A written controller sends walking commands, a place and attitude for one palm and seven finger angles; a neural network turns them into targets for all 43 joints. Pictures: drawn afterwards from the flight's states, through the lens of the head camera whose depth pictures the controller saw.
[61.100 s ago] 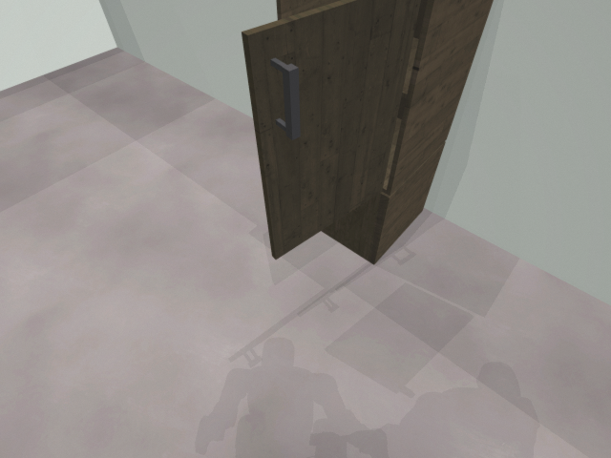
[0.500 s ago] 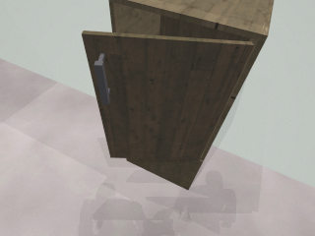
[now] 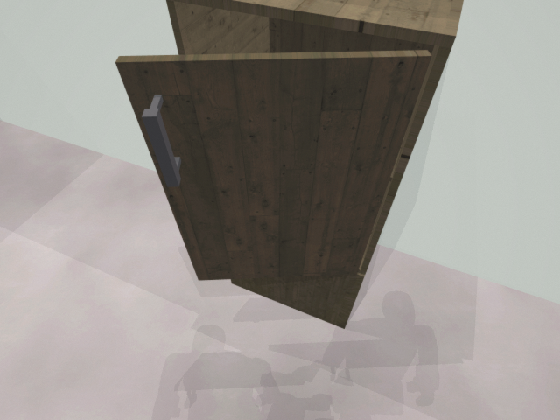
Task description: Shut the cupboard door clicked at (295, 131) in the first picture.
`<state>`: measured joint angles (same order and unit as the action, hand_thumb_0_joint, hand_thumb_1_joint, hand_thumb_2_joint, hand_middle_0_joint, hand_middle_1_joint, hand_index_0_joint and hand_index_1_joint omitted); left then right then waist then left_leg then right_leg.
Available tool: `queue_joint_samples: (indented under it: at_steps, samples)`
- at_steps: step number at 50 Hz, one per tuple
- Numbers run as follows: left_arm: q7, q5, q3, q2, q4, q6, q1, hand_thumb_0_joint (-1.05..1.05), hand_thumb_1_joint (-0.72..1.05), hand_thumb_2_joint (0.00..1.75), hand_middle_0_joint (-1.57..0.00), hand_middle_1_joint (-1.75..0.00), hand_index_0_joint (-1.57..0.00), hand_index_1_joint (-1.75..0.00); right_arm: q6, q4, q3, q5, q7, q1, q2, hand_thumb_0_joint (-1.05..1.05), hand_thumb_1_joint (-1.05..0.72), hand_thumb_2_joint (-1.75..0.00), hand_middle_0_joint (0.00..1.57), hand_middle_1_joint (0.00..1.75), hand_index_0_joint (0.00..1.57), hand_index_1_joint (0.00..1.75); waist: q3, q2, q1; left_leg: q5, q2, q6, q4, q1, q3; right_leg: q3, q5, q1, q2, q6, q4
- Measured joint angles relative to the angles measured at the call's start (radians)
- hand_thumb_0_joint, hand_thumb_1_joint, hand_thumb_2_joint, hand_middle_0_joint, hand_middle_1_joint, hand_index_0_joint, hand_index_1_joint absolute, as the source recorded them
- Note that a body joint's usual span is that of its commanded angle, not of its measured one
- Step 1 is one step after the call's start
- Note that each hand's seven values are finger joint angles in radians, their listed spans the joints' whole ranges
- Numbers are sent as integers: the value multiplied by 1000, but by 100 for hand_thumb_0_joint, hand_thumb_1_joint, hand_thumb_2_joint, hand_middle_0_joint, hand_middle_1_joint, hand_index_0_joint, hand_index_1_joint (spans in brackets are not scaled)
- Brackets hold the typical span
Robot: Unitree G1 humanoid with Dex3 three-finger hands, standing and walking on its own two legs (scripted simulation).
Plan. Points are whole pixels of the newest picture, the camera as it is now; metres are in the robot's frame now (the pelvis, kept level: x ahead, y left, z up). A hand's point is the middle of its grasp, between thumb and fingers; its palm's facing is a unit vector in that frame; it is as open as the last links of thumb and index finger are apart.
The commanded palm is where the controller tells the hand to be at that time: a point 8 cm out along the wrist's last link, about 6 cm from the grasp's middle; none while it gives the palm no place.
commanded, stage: come to a stop and stand still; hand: left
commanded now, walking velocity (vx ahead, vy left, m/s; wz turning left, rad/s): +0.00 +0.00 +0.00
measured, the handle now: (165, 142) +0.47 +0.20 +0.15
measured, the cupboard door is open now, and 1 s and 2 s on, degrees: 26 26 26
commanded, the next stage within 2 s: look again from close up in 1.24 s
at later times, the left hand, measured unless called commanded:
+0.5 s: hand out of the picture -0.03 +0.24 -0.16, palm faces +0.01 -0.98 -0.21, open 7.4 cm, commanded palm none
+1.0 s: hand out of the picture +0.00 +0.24 -0.17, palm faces +0.01 -0.98 -0.18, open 7.4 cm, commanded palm none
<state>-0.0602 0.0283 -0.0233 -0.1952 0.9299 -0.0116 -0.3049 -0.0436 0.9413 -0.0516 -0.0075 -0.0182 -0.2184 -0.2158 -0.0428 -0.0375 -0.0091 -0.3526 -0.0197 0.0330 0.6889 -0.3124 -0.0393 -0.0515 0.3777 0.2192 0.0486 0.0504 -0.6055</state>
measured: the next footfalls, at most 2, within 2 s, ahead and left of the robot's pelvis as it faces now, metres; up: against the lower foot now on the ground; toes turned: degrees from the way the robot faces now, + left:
none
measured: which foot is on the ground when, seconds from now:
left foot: down 0.00-1.00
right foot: down 0.00-1.00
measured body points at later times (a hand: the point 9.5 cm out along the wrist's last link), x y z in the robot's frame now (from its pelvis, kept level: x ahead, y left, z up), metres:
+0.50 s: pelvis -0.04 +0.05 +0.01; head -0.02 +0.06 +0.46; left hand -0.03 +0.29 -0.15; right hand -0.01 -0.19 -0.13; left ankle +0.00 +0.10 -0.72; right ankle -0.03 -0.09 -0.72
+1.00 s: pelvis -0.01 +0.05 +0.02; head +0.00 +0.08 +0.47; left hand +0.00 +0.29 -0.15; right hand +0.05 -0.19 -0.12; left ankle +0.00 +0.10 -0.72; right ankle -0.03 -0.09 -0.72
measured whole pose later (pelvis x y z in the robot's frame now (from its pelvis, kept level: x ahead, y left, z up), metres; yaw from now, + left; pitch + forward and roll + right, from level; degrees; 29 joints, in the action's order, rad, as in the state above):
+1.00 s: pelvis -0.01 +0.05 +0.02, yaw +1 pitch +0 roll -1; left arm -0.03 0.02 0.02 -0.21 1.07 -0.01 -0.26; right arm 0.03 1.08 0.02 0.00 -0.02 -0.19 -0.19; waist -0.03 0.04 0.02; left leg -0.21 0.08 0.11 0.43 -0.21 -0.07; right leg -0.02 0.26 0.15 -0.04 -0.04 -0.42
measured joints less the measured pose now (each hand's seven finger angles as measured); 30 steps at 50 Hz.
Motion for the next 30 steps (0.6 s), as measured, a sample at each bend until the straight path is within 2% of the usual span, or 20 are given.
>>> queue_joint_samples:
  at_steps: [2, 6, 13, 19, 30]
  samples:
    - [3, 0, 5, -6, -18, -2, 16, 0, 91, 90, -20, -30, -20, -30, 5, -3, 4, 0, 0, -9, 9, 1, -91, -89, 20, 29, 20, 30, -1, 18, -7, -15, 7, -4, -16, 12, 2, -5, 3, 4, -8, -5, -17]
    - [12, -11, 18, -15, -32, 12, 54, 0, 91, 90, -20, -30, -20, -30, 21, 3, 28, -4, 6, -25, 39, 1, -91, -89, 20, 29, 20, 30, 6, 70, -2, 39, 27, 10, -63, 33, -17, 11, -21, -2, -30, -25, 0]
    - [32, -12, 38, 2, -42, 20, 80, 0, 91, 90, -20, -30, -20, -30, 29, 9, 54, -12, 9, -38, 50, 1, -92, -89, 20, 30, 20, 30, 12, 57, 0, 103, 40, 37, -127, 15, -22, 15, -97, 8, -41, -41, 80]
    - [38, -9, 33, -7, -6, 29, 44, 0, 91, 90, -20, -30, -20, -30, 31, 26, 57, -13, 13, -52, 40, 1, -92, -89, 20, 30, 20, 30, 12, 56, 3, 139, 62, 54, -170, 8, -25, 22, -114, 24, -58, -47, 99]
    - [37, -10, 31, -28, 95, 21, -29, 0, 91, 90, -20, -30, -20, -30, 44, 81, 58, -4, 11, -41, 27, 1, -91, -89, 20, 30, 20, 30, 6, 58, 26, 157, 82, 67, -221, 34, -24, 26, -134, -1, -74, -67, 146]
